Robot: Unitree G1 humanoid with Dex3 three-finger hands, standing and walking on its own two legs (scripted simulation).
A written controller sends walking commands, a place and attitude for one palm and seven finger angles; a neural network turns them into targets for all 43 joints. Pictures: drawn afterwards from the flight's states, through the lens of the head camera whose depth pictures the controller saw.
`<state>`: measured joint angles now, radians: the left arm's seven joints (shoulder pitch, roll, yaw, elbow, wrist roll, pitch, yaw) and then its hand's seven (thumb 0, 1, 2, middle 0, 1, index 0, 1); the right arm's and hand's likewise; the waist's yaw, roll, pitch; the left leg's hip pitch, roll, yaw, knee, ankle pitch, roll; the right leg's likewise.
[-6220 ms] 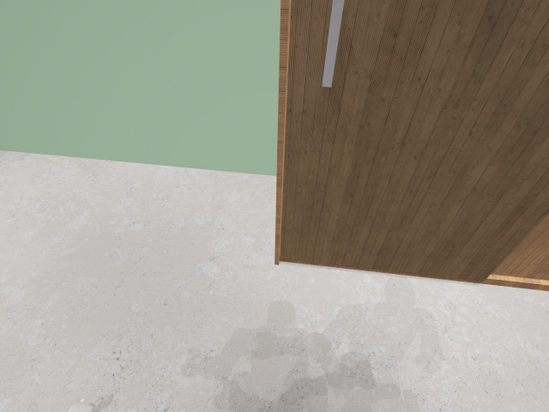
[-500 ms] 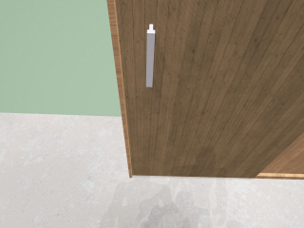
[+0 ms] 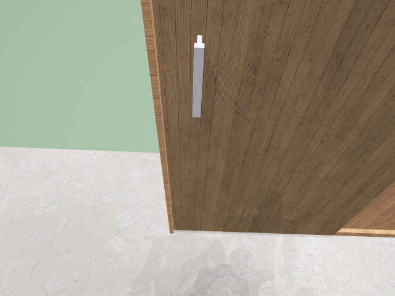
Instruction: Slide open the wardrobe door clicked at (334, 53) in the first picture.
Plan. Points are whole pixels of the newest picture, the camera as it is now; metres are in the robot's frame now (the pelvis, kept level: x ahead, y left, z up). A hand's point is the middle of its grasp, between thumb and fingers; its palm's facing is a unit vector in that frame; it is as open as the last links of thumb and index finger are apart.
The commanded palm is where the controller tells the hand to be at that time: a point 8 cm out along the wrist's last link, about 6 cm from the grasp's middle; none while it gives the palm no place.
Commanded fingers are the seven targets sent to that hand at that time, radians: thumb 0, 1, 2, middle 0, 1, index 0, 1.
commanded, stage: look again from close up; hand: left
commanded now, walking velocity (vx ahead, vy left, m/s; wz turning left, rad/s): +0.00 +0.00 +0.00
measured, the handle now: (197, 78) +0.53 +0.04 +0.18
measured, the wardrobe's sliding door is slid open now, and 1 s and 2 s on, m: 0.00 0.00 0.00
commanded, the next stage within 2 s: none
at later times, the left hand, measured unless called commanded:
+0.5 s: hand out of the picture +0.03 +0.19 -0.17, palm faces -0.01 -0.97 -0.23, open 7.4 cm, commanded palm none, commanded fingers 0.00 0.90 0.90 -0.20 -0.30 -0.20 -0.30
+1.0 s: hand out of the picture +0.05 +0.19 -0.17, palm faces -0.01 -0.97 -0.26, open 7.4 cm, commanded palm none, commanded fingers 0.00 0.90 0.90 -0.20 -0.30 -0.20 -0.30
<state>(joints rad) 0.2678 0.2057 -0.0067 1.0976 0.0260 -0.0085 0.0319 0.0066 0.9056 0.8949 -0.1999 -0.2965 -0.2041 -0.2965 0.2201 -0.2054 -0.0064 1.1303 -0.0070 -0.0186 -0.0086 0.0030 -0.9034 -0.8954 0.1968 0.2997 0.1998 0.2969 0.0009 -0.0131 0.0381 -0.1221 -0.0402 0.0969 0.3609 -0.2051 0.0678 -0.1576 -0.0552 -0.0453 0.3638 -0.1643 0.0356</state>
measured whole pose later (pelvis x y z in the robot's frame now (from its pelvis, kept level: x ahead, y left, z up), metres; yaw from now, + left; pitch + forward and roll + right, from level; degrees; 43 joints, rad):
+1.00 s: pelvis +0.02 -0.01 +0.00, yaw +0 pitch -1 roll +0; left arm 0.22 0.24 0.00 1.11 0.02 -0.01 0.02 0.01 0.90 0.89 -0.20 -0.30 -0.20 -0.30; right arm 0.19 -0.24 0.00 1.14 -0.01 -0.03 -0.01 0.00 -0.90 -0.90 0.20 0.30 0.20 0.30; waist 0.00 -0.01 0.03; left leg -0.09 -0.03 0.08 0.33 -0.21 0.05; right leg -0.12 -0.04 -0.06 0.34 -0.18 0.02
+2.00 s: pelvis +0.02 -0.02 +0.00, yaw +1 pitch -1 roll +0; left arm 0.18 0.30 0.00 1.11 0.02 -0.02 0.01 0.01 0.90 0.89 -0.20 -0.30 -0.21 -0.30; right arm 0.15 -0.30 0.01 1.13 -0.01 -0.02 0.00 0.00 -0.90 -0.90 0.20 0.30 0.20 0.30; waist 0.00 0.00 0.03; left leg -0.08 -0.01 0.07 0.29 -0.19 0.03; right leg -0.11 -0.03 -0.08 0.30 -0.16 0.00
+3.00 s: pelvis -0.02 -0.05 -0.05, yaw +3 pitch +5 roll -2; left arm 0.27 0.40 0.35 -0.01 -0.36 -0.19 -0.42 0.01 0.26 0.62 -0.25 -0.71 -0.25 -0.71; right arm 0.21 -0.23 0.06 0.62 0.04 -0.32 -0.10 0.01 -0.90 -0.90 0.20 0.30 0.20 0.30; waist 0.02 0.01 -0.02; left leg -0.56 0.03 0.00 0.91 -0.43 0.00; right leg -0.55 -0.02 -0.13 0.85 -0.39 -0.03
